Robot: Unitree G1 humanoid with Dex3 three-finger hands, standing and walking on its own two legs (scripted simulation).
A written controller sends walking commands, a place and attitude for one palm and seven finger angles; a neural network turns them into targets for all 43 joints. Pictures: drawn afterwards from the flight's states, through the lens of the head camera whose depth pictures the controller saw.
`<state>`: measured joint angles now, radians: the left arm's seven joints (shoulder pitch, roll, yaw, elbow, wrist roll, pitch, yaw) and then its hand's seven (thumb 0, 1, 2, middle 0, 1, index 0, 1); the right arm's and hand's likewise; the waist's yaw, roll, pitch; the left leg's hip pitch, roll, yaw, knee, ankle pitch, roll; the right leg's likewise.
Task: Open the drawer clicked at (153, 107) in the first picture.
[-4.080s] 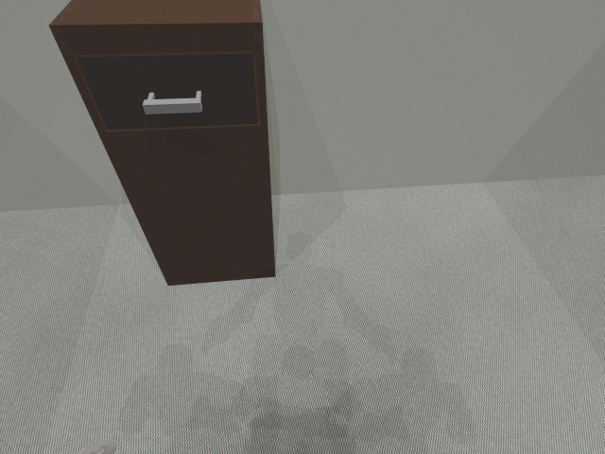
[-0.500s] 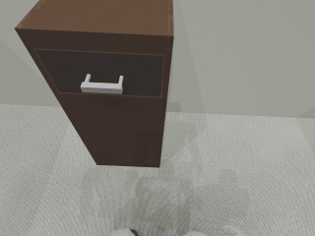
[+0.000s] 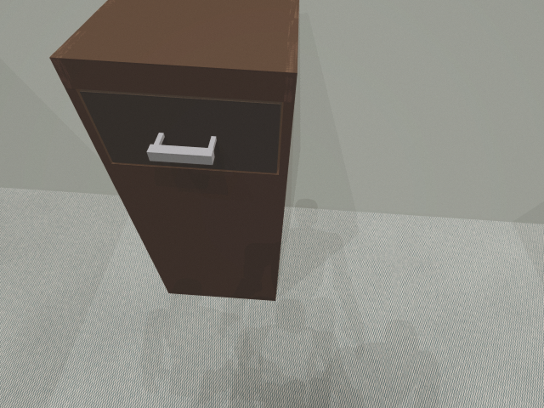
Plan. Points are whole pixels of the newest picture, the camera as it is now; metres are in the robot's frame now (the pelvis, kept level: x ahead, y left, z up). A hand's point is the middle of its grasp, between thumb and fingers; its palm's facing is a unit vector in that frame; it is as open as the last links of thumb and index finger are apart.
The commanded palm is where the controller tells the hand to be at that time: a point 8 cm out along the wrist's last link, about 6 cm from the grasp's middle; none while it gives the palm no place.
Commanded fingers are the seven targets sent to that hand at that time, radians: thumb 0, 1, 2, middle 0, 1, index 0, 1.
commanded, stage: come to a stop and stand still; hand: left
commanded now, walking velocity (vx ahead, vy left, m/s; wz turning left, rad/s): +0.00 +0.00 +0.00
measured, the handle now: (184, 147) +0.56 +0.22 +0.03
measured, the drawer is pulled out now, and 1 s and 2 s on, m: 0.00 0.00 0.00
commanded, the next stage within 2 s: look again from close up in 0.48 s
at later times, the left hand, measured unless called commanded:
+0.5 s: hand out of the picture +0.00 +0.17 -0.17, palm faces +0.02 -0.99 -0.16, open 7.3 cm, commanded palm none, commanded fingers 0.00 0.90 0.90 -0.20 -0.30 -0.20 -0.30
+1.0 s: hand out of the picture +0.02 +0.18 -0.17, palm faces +0.01 -0.97 -0.23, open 7.3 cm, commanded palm none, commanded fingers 0.00 0.90 0.90 -0.20 -0.30 -0.20 -0.30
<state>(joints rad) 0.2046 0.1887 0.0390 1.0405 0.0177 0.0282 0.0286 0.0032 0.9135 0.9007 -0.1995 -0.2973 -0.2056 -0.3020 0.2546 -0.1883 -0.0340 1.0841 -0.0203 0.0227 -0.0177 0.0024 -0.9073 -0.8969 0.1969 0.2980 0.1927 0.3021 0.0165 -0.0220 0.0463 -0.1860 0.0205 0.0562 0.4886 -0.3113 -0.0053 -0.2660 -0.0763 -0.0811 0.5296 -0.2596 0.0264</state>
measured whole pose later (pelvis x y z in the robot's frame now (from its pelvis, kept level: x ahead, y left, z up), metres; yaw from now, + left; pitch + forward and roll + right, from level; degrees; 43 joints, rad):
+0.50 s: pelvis +0.01 +0.01 +0.01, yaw -1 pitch -1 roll +0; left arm 0.28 0.14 0.00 1.16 0.02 0.01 0.03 0.00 0.91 0.90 -0.20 -0.30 -0.20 -0.30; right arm 0.27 -0.14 0.00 1.15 -0.01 -0.01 -0.03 0.00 -0.91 -0.90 0.20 0.30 0.20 0.30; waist 0.01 -0.02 0.02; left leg -0.10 0.02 0.08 0.39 -0.28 0.01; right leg -0.17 -0.07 -0.07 0.40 -0.21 0.04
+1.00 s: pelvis +0.01 +0.00 +0.00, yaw -1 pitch -1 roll +1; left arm 0.26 0.16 -0.01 1.11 0.01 0.00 0.03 0.00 0.91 0.90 -0.20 -0.30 -0.20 -0.30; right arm 0.31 -0.16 0.02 1.08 -0.02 -0.02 -0.02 0.01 -0.91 -0.90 0.20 0.30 0.20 0.30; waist 0.00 0.03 0.03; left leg -0.13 0.03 0.07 0.48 -0.33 -0.01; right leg -0.22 -0.07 -0.07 0.53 -0.28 0.02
